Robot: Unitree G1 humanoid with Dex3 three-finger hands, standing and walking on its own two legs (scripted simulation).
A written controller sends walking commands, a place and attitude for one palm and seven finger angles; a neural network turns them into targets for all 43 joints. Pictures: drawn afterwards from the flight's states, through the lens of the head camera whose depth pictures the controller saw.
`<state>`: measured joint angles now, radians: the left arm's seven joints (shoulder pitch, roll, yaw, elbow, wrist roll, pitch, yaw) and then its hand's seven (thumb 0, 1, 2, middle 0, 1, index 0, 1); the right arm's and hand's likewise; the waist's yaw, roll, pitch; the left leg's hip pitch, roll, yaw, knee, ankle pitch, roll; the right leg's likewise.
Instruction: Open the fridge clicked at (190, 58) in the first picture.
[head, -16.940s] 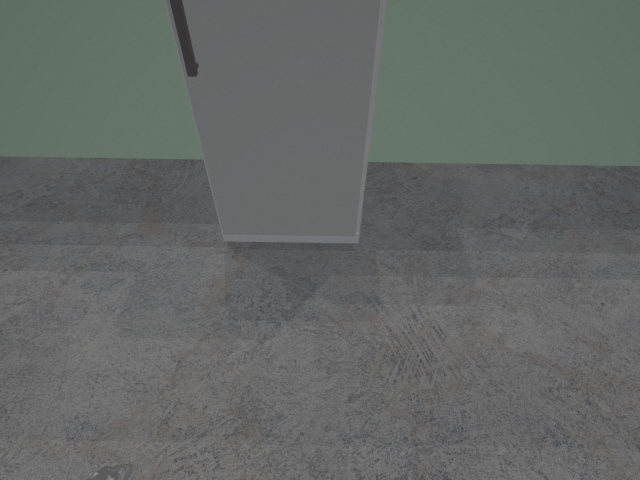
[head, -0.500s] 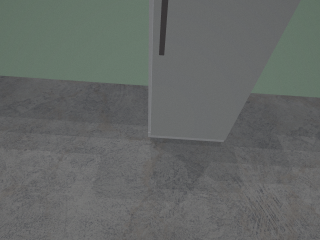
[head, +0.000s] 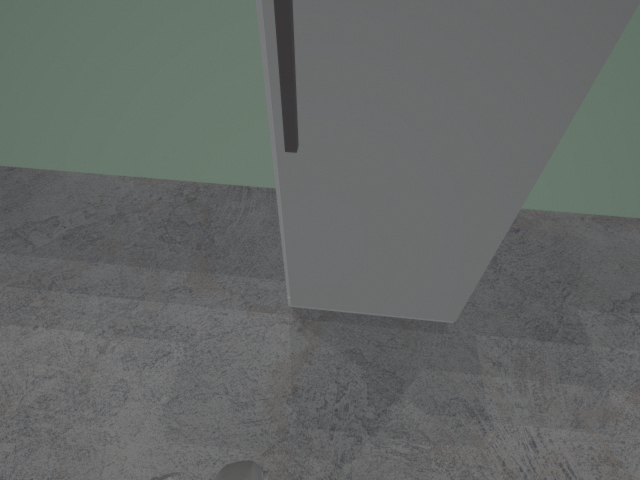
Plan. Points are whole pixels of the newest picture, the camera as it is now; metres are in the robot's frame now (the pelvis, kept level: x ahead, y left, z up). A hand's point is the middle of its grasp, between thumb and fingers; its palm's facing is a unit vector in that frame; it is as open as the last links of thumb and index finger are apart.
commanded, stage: shuffle to correct the standing spot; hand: left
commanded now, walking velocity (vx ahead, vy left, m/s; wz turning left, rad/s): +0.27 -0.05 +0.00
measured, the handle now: (288, 44) +0.71 +0.08 +0.20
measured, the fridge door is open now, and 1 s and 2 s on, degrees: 0 0 0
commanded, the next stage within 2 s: come to a stop and stand still in 0.48 s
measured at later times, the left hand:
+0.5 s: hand (234, 461) +0.18 +0.14 -0.17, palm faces +0.02 -0.98 -0.19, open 7.4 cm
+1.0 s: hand (253, 407) +0.26 +0.12 -0.20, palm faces +0.10 -0.98 -0.17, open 7.4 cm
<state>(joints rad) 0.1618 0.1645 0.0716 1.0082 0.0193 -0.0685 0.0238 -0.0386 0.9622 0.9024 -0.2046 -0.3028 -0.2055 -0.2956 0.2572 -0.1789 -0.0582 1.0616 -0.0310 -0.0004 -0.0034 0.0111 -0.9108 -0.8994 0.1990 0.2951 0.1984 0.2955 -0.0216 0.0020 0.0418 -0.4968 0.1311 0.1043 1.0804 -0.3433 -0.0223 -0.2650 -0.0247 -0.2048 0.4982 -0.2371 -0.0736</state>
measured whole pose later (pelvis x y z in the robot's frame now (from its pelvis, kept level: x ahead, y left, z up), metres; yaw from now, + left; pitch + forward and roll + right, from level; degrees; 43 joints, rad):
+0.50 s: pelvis +0.17 -0.04 +0.00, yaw -2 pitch +1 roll +1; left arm 0.27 0.16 0.05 1.07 0.03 -0.01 -0.02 0.01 0.91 0.90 -0.20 -0.30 -0.20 -0.29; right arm 0.25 -0.19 -0.05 1.06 -0.04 -0.02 -0.02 -0.02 -0.95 -0.90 0.20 0.30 0.20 0.30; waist 0.01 0.00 0.06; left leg -0.16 0.11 0.17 0.48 -0.31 -0.06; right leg -0.40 -0.12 -0.11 0.69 -0.28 0.04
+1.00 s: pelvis +0.26 -0.05 -0.02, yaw -1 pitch -1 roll -1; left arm 0.24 0.17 0.06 1.04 0.01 0.04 0.05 0.00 0.90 0.90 -0.20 -0.30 -0.21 -0.30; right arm 0.09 -0.16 -0.04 0.97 -0.02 0.03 -0.02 0.01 -0.92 -0.90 0.20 0.30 0.20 0.30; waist 0.05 -0.06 0.14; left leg -0.37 0.01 0.15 0.64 -0.23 0.07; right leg -0.29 -0.08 -0.09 0.86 -0.53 0.02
